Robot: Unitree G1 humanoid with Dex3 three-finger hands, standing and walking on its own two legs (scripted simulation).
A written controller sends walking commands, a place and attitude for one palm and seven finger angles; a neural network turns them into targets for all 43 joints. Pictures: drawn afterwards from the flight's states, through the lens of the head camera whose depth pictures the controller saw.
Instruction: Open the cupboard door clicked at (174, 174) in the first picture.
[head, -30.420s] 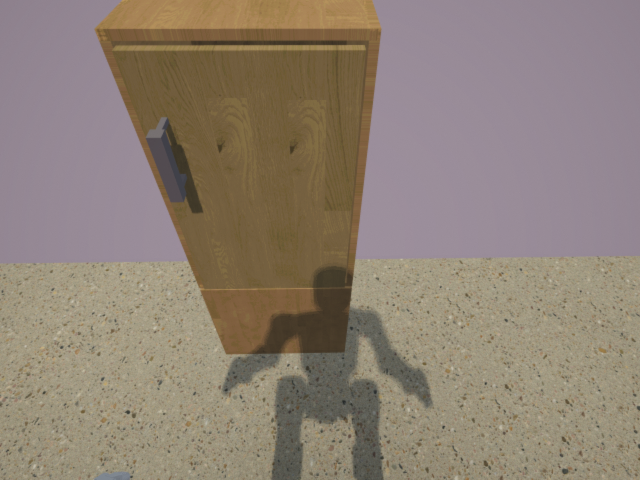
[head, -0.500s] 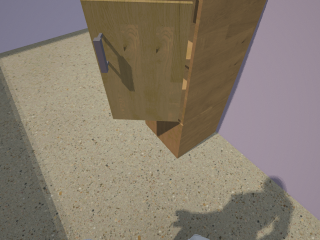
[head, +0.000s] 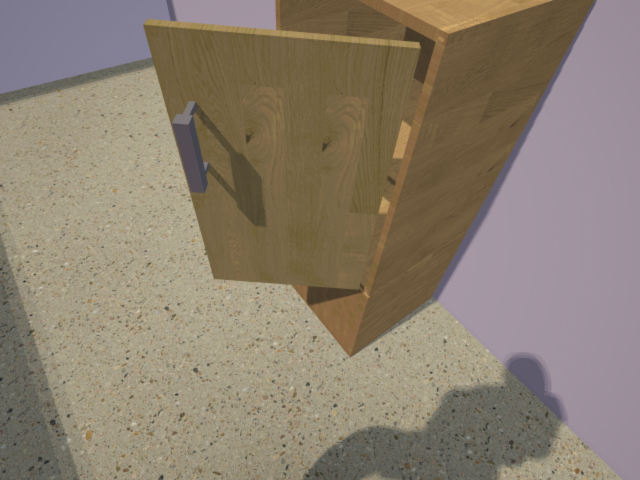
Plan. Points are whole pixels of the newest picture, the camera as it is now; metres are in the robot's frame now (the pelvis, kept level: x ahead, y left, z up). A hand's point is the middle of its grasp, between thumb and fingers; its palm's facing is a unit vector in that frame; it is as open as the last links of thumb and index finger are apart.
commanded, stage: come to a stop and stand still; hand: left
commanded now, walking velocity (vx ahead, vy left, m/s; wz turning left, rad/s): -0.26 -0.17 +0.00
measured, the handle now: (195, 147) +0.55 +0.25 +0.08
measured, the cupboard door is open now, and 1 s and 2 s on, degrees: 50 50 50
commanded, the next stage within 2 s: look again from close up in 1.48 s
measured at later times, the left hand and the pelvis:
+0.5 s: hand out of the picture +0.04 +0.14 -0.17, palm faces -0.01 -0.97 -0.22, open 7.4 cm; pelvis -0.03 -0.04 -0.01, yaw -1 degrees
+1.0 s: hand out of the picture +0.00 +0.12 -0.17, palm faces -0.03 -0.98 -0.18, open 7.4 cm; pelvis +0.00 -0.05 +0.01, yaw -2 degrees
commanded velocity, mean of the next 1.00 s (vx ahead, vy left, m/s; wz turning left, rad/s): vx -0.01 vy -0.01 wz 0.00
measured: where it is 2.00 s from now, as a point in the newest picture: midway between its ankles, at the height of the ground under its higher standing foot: outside the picture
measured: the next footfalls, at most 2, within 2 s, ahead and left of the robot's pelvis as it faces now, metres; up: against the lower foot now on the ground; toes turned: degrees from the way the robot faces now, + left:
right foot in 0.24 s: +0.00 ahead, -0.16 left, +0.00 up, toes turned -3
